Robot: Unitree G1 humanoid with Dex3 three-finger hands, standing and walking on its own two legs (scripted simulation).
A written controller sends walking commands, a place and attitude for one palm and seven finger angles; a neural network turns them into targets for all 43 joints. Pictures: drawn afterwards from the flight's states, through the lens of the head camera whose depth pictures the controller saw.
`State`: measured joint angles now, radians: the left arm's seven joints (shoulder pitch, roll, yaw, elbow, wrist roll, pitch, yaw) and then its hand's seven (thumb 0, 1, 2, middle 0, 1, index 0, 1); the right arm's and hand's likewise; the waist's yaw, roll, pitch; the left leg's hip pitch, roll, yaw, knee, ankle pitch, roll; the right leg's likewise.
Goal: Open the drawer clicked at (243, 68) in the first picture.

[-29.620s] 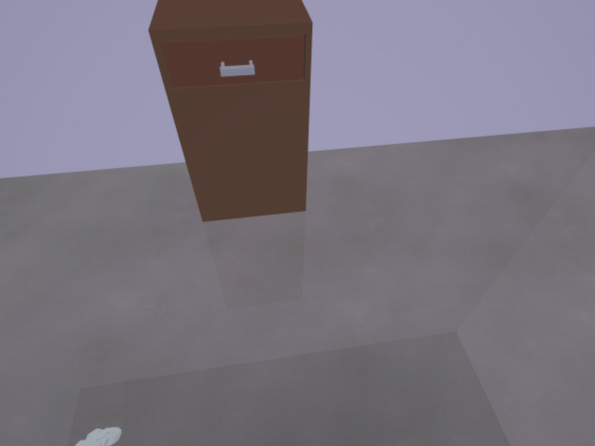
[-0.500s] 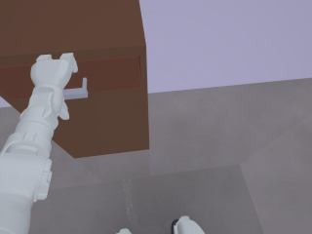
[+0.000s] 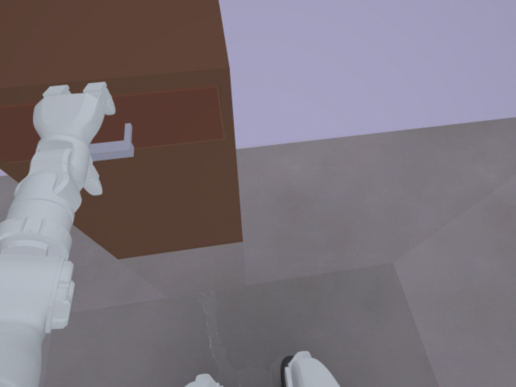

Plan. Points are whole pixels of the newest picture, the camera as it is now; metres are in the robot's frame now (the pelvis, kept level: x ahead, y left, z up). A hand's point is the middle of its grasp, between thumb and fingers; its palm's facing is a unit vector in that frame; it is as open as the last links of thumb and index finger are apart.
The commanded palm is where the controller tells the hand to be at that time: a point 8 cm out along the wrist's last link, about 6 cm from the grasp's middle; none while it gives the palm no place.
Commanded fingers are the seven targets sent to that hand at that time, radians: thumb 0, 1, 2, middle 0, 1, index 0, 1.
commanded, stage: re-aim the fingers above the handle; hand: left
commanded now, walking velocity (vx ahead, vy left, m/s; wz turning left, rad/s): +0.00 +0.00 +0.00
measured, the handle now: (102, 141) +0.54 +0.25 -0.01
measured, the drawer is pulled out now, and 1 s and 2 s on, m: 0.00 0.00 0.00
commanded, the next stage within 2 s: lower the fingers behind the handle in 0.42 s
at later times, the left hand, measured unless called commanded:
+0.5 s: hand (87, 140) +0.50 +0.24 +0.05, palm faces -0.05 +0.01 -1.00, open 13.7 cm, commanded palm +0.48 +0.25 +0.10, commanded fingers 0.00 -0.50 0.30 -0.30 -1.20 -0.30 -1.20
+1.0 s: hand (87, 155) +0.50 +0.26 +0.01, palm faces -0.07 +0.00 -1.00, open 13.8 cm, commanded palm +0.48 +0.25 +0.07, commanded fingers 0.00 -0.50 0.30 -0.30 -1.20 -0.30 -1.20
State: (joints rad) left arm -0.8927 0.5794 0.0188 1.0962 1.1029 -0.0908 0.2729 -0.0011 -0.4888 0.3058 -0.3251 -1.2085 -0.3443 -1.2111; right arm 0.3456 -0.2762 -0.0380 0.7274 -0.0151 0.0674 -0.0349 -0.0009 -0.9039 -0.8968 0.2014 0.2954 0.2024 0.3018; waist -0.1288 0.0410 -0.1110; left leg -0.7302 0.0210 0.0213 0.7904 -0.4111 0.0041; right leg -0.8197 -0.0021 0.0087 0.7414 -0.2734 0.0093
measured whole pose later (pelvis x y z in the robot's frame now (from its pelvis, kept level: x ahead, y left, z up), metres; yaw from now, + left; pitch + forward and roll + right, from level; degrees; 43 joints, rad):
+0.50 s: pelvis +0.00 +0.00 +0.00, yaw +0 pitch +20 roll -1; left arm -0.89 0.56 0.00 1.10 1.10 -0.08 0.28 0.00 -0.49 0.31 -0.32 -1.21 -0.34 -1.21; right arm 0.34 -0.27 -0.04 0.73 -0.02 0.06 -0.03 0.00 -0.90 -0.90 0.20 0.30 0.20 0.30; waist -0.12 0.04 -0.12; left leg -0.72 0.02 0.01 0.78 -0.41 0.00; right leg -0.81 -0.01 0.00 0.73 -0.28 0.01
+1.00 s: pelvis +0.01 +0.00 -0.01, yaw +0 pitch +22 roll -1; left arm -0.83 0.56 0.03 1.08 1.11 -0.09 0.32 0.00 -0.49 0.31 -0.32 -1.20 -0.31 -1.20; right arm 0.34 -0.27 -0.06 0.75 -0.04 0.06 -0.02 0.00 -0.90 -0.90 0.20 0.30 0.20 0.30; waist -0.12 0.04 -0.13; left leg -0.78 0.02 0.01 0.85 -0.45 0.01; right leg -0.87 0.00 0.00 0.79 -0.31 0.01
